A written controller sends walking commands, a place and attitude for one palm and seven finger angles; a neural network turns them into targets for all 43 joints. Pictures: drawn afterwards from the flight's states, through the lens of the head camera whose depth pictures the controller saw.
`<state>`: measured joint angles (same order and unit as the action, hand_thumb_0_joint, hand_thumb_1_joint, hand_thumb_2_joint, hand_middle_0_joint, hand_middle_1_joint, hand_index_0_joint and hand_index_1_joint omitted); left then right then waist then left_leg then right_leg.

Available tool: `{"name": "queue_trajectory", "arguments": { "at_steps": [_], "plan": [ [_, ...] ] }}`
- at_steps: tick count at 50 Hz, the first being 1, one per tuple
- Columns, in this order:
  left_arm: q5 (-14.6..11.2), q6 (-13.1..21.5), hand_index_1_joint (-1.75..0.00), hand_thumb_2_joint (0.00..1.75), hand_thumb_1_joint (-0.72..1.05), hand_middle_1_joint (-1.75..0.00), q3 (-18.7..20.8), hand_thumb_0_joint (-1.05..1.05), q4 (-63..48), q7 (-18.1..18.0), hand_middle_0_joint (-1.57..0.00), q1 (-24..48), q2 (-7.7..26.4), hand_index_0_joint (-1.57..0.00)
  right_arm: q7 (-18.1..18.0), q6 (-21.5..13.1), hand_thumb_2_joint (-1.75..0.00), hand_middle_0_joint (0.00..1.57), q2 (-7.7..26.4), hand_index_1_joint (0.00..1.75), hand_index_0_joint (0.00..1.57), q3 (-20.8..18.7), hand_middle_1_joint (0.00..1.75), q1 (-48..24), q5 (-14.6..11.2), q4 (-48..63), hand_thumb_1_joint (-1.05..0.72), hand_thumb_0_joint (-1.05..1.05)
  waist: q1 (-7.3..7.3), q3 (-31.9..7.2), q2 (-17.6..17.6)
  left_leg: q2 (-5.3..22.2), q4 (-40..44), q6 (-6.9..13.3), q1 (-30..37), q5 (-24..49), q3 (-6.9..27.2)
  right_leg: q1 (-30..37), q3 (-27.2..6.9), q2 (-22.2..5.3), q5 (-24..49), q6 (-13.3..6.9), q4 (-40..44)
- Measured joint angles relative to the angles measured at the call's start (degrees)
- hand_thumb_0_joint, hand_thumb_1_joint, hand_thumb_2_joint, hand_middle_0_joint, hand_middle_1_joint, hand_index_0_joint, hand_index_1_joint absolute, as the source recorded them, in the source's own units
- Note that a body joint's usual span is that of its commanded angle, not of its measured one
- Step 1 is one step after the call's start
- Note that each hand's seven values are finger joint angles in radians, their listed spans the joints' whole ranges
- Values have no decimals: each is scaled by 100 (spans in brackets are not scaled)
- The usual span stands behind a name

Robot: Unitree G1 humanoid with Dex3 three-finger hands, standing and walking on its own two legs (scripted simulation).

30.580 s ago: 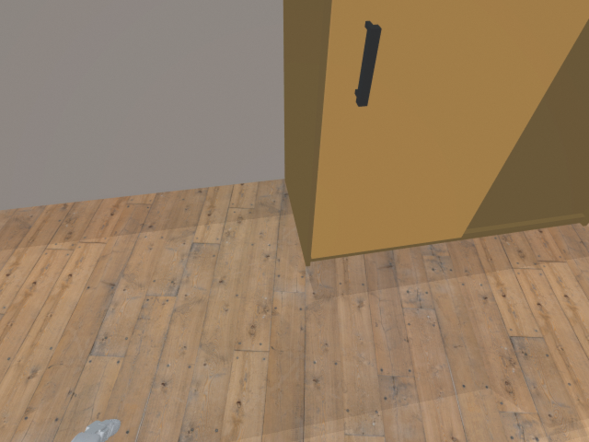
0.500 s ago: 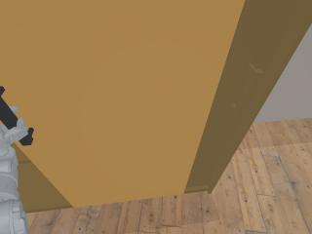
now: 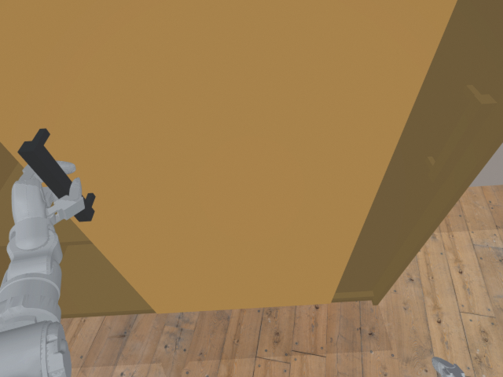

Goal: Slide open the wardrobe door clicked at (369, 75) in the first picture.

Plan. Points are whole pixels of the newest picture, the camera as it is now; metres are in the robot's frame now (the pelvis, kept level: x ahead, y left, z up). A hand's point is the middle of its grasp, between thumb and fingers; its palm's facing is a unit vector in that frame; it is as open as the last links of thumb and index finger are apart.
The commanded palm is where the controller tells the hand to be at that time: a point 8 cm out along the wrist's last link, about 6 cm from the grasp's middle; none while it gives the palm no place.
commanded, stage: stop walking and hold the door there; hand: left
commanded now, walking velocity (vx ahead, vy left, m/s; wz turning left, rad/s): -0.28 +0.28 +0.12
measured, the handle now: (65, 177) +0.42 +0.34 +0.10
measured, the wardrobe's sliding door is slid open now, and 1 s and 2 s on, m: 0.47 0.47 0.47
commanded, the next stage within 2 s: loosen the grip on the handle in 0.94 s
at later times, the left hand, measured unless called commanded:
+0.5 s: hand (76, 203) +0.37 +0.31 +0.08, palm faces +0.33 -0.91 -0.26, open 5.6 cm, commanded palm +0.34 +0.35 +0.08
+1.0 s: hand (74, 202) +0.37 +0.31 +0.08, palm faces +0.30 -0.93 -0.22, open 5.5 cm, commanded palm +0.34 +0.36 +0.08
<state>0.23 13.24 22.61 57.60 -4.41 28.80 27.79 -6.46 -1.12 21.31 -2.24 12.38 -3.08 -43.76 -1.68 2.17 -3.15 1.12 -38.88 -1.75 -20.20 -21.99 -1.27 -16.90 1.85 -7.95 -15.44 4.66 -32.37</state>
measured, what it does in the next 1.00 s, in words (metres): steps on the spot: left foot, then right foot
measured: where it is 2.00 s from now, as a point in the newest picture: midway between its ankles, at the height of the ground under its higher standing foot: outside the picture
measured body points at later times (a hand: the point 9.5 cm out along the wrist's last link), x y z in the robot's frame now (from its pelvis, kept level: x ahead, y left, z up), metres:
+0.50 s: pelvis -0.08 +0.06 +0.00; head +0.01 +0.04 +0.44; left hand +0.35 +0.36 +0.10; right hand +0.00 -0.19 -0.14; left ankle -0.01 +0.16 -0.73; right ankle -0.12 -0.02 -0.73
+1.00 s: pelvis -0.07 +0.07 +0.00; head -0.03 +0.06 +0.45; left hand +0.35 +0.36 +0.10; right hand -0.01 -0.21 -0.11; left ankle +0.00 +0.17 -0.73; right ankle -0.12 -0.02 -0.73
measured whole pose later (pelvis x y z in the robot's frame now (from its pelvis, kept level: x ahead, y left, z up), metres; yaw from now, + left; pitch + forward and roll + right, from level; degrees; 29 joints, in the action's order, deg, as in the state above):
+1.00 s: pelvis -0.07 +0.07 +0.00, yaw -4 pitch +1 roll -1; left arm -2.3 8.9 17.8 60.6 -3.3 38.9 27.2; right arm -6.4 -2.4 16.4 2.0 16.1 -2.8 -41.5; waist -2.9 4.2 -1.7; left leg 3.2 -29.8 1.5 -20.6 -10.2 -6.5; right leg -9.7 3.9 2.5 -18.3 -2.1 -26.9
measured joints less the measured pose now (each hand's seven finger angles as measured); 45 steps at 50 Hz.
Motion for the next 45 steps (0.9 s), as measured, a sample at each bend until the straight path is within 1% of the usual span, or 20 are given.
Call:
{"name": "queue_trajectory", "arguments": {
  "at_steps": [2, 3, 4, 5, 6, 9, 10, 13, 16, 19, 21, 23, 26, 29, 31, 33, 36, 40, 42, 45],
  "plan": [
    [-16, -1, -140, 83, 56, -135, -107, -19, -170, 18, -35, 89, -138, -43, -51, 6, -90, 20, 24, 30, 20, -11, 30, -134, 7, 73, -91, 1, -47, 84, 24, 135, 502, -64, 246, 673, -65, -107, 2, -169, -47, 136, -180],
    [-33, -10, -140, 83, 57, -135, -173, -20, -294, 13, -36, 140, -199, -43, -80, 14, -90, 20, -10, 30, 20, -33, 30, -242, 14, 80, -91, 1, -53, 183, 101, 60, 587, -40, 278, 853, -145, -164, -49, -290, -57, 199, -274],
    [-43, -11, -140, 83, 58, -136, -238, -21, -438, 1, -37, 180, -251, -44, -96, 31, -90, 20, -76, 30, 20, -47, 30, -351, 22, 103, -91, 1, -8, 304, 202, -37, 597, 26, 298, 849, -245, -221, -127, -392, 105, 189, -329],
    [-44, -3, -140, 83, 59, -137, -303, -21, -572, -2, -39, 211, -282, -44, -88, 42, -90, 20, -161, 30, 20, -45, 30, -431, 30, 159, -91, 1, 59, 409, 292, -96, 602, 102, 318, 803, -349, -281, -195, -455, 337, 106, -363],
    [-40, 2, -140, 84, 61, -137, -398, -21, -696, -25, -40, 227, -295, -44, -63, 40, -90, 20, -254, 30, 20, -22, 30, -486, 37, 235, -91, 1, 109, 490, 340, -106, 596, 168, 311, 766, -426, -365, -230, -460, 296, 29, -481],
    [-77, -116, -140, 81, 65, -137, -579, -19, -1013, -134, -37, 333, -288, -42, 60, -99, -90, 20, -595, 30, 20, 135, 29, -551, 71, 465, -91, 1, 143, 698, 329, 2, 673, 294, 233, 860, -467, -645, -109, -116, -1011, -155, -1447],
    [-81, -158, -140, 80, 66, -136, -603, -19, -1074, -156, -36, 388, -292, -40, 105, -158, -90, 20, -708, 30, 20, 204, 29, -531, 74, 519, -91, 1, 142, 730, 313, 42, 732, 307, 183, 941, -449, -702, -7, 36, -1218, -202, -1715],
    [-120, -301, -140, 78, 68, -136, -676, -17, -1195, -174, -33, 580, -282, -37, 203, -280, -90, 20, -989, 30, 20, 408, 30, -404, 73, 572, -90, 1, 152, 762, 344, 78, 890, 331, 12, 1162, -417, -650, 237, 446, -1266, -261, -1936],
    [-168, -470, -140, 77, 70, -135, -723, -16, -1248, -195, -31, 774, -237, -35, 259, -342, -90, 20, -1121, 30, 20, 568, 30, -256, 97, 532, -90, 1, 173, 771, 415, 33, 921, 341, -176, 1281, -455, -278, 307, 735, -1192, -319, -1343],
    [-209, -548, -140, 77, 71, -135, -633, -16, -1180, -157, -31, 926, -144, -34, 277, -343, -90, 21, -1081, 30, 20, 660, 30, -167, 129, 478, -90, 1, 148, 804, 396, 3, 747, 347, -422, 1285, -539, 289, 273, 880, -689, -443, -132],
    [-259, -563, -140, 76, 71, -132, -477, -15, -1086, -166, -30, 979, -164, -33, 270, -301, -90, 21, -927, 30, 20, 630, 30, -202, 127, 390, -90, 1, 29, 986, 59, 176, 699, 328, -438, 1304, -430, 432, 355, 1093, -430, -713, 182],
    [-267, -613, -140, 77, 70, -130, -431, -15, -961, -138, -30, 1032, -156, -33, 254, -249, -90, 21, -804, 30, 20, 587, 30, -86, 73, 350, -90, 1, -39, 1013, -44, 205, 684, 304, -425, 1319, -376, 481, 376, 1144, -352, -827, 267],
    [-218, -593, -140, 78, 69, -130, -477, -14, -688, -73, -30, 1146, -165, -36, 206, -205, -90, 21, -649, 30, 20, 535, 30, 145, 10, 229, -90, 1, -50, 936, 75, 162, 470, 291, -290, 846, -282, 559, 355, 1098, -448, -813, 147],
    [-157, -541, -140, 79, 68, -132, -499, -13, -440, 47, -31, 1164, -184, -39, 124, -161, -90, 21, -488, 30, 20, 469, 30, 324, 11, 141, -90, 1, -109, 788, 280, 79, 565, 333, -87, 1180, -359, 677, 343, 978, -603, -740, -16],
    [-136, -506, -140, 79, 67, -133, -536, -12, -282, 90, -32, 1122, -150, -40, 79, -129, -90, 20, -404, 30, 20, 393, 30, 379, 19, 146, -90, 1, -120, 626, 406, 21, 594, 396, -19, 1095, -453, 663, 262, 901, -667, -675, -106],
    [-168, -486, -140, 79, 68, -134, -612, -12, -150, 83, -32, 1092, -110, -42, 45, -159, -90, 20, -335, 30, 20, 318, 30, 394, 56, 186, -90, 1, -129, 480, 435, 16, 609, 445, -38, 1037, -521, 578, 175, 885, -820, -565, -197],
    [-222, -469, -140, 78, 68, -133, -632, -12, -61, 25, -31, 1084, -74, -41, 1, -251, -90, 20, -328, 30, 20, 270, 30, 348, 117, 243, -91, 1, -149, 406, 415, 44, 769, 456, -52, 1140, -563, 497, 120, 894, -1003, -491, -158],
    [-269, -481, -140, 78, 69, -131, -607, -11, -19, -24, -30, 1114, -50, -39, 4, -317, -90, 20, -389, 30, 20, 311, 30, 322, 118, 307, -91, 1, -148, 441, 301, 147, 896, 405, -70, 1253, -523, 620, 227, 972, -230, -583, 369],
    [-298, -503, -140, 77, 70, -130, -611, -11, 17, -43, -29, 1123, -68, -38, 19, -322, -90, 20, -422, 30, 20, 343, 30, 350, 102, 297, -90, 1, -138, 424, 234, 186, 946, 370, -73, 1277, -486, 680, 255, 1028, -194, -664, 537],
    [-294, -476, -140, 78, 70, -128, -561, -11, 107, 7, -29, 1094, -77, -38, 30, -272, -90, 20, -462, 30, 20, 395, 30, 383, 68, 271, -90, 1, -105, 352, 180, 214, 982, 332, -72, 1279, -490, 698, 242, 1059, -196, -693, 625]
  ]
}}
